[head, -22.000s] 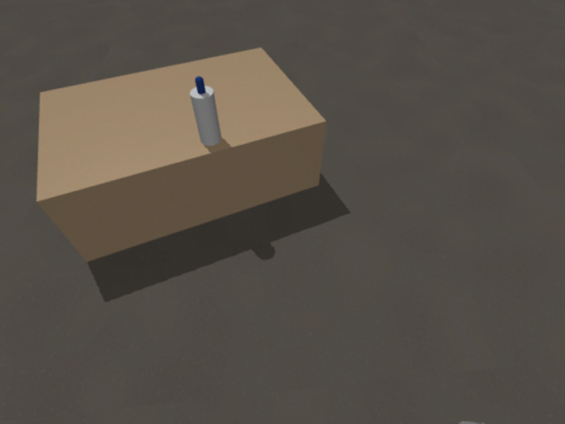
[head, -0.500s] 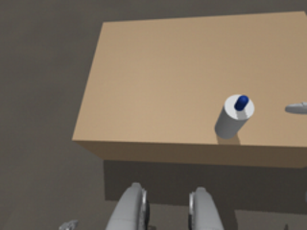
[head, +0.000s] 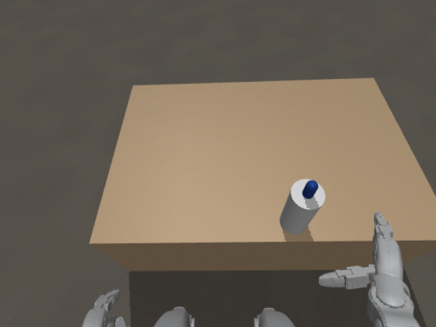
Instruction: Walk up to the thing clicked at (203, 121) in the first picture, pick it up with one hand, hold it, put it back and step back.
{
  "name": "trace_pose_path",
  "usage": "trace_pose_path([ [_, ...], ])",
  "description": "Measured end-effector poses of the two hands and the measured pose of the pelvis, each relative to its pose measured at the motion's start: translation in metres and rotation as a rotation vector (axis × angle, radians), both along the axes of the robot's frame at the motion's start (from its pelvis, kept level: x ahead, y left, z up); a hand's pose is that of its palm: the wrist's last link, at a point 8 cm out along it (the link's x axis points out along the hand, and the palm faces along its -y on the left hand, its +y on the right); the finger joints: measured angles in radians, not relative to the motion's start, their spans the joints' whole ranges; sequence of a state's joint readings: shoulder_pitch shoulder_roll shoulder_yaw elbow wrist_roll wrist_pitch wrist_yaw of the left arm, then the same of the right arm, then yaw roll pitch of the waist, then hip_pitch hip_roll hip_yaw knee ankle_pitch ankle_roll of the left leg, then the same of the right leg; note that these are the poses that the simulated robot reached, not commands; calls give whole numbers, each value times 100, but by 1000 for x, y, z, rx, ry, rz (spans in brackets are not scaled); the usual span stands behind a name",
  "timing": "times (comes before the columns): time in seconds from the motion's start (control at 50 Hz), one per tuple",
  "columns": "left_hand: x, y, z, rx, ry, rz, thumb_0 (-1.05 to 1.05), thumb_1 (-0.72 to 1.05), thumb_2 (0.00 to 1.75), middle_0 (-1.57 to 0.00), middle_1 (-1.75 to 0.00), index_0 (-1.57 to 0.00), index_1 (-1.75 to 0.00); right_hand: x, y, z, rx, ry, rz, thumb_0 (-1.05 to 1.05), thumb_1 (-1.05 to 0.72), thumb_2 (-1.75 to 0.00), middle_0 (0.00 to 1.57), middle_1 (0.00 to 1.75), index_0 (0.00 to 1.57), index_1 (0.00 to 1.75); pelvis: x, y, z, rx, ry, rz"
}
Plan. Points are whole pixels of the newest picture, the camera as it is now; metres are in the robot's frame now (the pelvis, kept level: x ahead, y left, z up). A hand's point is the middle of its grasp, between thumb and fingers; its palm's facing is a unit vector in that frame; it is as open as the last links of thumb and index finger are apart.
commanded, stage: home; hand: right
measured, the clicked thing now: (301, 205) +0.42 -0.20 -0.20
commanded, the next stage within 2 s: none
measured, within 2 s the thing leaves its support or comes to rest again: rests again in 0.20 s
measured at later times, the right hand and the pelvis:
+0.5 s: hand (327, 303) +0.16 -0.17 -0.06, palm faces +0.08 +0.97 -0.22, open 17.4 cm; pelvis +0.01 +0.02 -0.01, yaw -2 degrees
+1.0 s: hand (331, 309) +0.15 -0.18 -0.06, palm faces +0.06 +0.98 -0.20, open 17.7 cm; pelvis +0.00 +0.01 -0.02, yaw -1 degrees
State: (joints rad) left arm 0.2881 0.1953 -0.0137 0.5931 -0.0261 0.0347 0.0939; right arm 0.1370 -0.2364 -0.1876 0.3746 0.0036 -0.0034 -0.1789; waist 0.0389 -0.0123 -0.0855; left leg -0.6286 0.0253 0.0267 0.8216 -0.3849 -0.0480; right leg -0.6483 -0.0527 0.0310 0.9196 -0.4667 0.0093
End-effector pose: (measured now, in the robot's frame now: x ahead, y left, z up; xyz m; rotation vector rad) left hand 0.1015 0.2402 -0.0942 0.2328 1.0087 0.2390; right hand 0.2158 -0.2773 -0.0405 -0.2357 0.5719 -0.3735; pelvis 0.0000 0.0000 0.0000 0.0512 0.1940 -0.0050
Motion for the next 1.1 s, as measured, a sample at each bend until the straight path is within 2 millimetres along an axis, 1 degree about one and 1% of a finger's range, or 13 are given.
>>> trace_pose_path([
  [0.06, 29, -6, 3, -16, -79, -30, 1, 90, 90, -20, -29, -20, -29, -18, 12, 4, 14, 23, 23, -1, 48, -8, 7, 7, 8, 7, 4, 2, -1, -2, -9, -7],
  [0.16, 69, -11, 15, -37, -228, -60, 1, 90, 90, -20, -29, -20, -29, -47, 40, 7, 86, 102, 92, -1, 48, -8, 7, 6, 7, 7, 11, 5, -1, -5, -21, -17],
  [0.24, 90, -10, 28, -34, -328, -84, 1, 90, 90, -20, -29, -20, -29, -66, 57, 2, 145, 191, 123, -1, 49, -8, 6, 6, 7, 7, 12, 9, -2, -8, -27, -24],
  [0.3, 96, -7, 35, -17, -379, -103, 1, 90, 90, -20, -29, -20, -29, -75, 63, -1, 169, 229, 125, -1, 50, -8, 6, 6, 7, 6, 11, 13, -4, -11, -31, -28],
  [0.34, 97, -3, 38, -2, -399, -111, 1, 90, 90, -20, -29, -20, -29, -77, 63, -1, 171, 238, 124, -1, 50, -7, 6, 6, 7, 6, 10, 15, -5, -12, -33, -30],
  [0.4, 93, 5, 39, 20, -410, -113, 1, 90, 90, -20, -29, -20, -29, -75, 60, 2, 159, 236, 126, -1, 52, -6, 6, 5, 7, 6, 8, 18, -7, -12, -35, -34],
  [0.46, 84, 12, 36, 36, -403, -101, 1, 90, 90, -20, -29, -20, -29, -71, 58, 7, 144, 229, 133, -1, 53, -6, 6, 5, 6, 6, 6, 19, -8, -12, -33, -33],
  [0.54, 68, 19, 30, 43, -378, -75, 1, 90, 90, -20, -29, -20, -30, -69, 60, 10, 148, 231, 146, -1, 55, -5, 5, 5, 6, 5, 5, 18, -9, -12, -29, -29],
  [0.64, 51, 19, 21, 39, -347, -52, 1, 90, 90, -20, -30, -20, -30, -72, 64, 7, 171, 252, 152, -1, 56, -4, 5, 4, 6, 5, 3, 16, -11, -12, -23, -21],
  [0.74, 42, 15, 17, 41, -340, -47, 1, 90, 90, -20, -30, -21, -30, -76, 60, 4, 162, 258, 148, -1, 57, -4, 5, 4, 6, 5, -1, 14, -13, -11, -22, -17],
  [0.88, 42, 8, 19, 45, -376, -53, 1, 90, 91, -20, -30, -21, -30, -78, 54, 7, 156, 242, 151, -1, 58, -2, 5, 4, 5, 4, -4, 10, -15, -5, -24, -18],
  [1.1, 56, 0, 27, 48, -433, -82, 1, 90, 91, -20, -30, -21, -30, -80, 51, 6, 163, 247, 153, -1, 59, -1, 4, 4, 5, 4, -4, 7, -16, -1, -22, -22],
])
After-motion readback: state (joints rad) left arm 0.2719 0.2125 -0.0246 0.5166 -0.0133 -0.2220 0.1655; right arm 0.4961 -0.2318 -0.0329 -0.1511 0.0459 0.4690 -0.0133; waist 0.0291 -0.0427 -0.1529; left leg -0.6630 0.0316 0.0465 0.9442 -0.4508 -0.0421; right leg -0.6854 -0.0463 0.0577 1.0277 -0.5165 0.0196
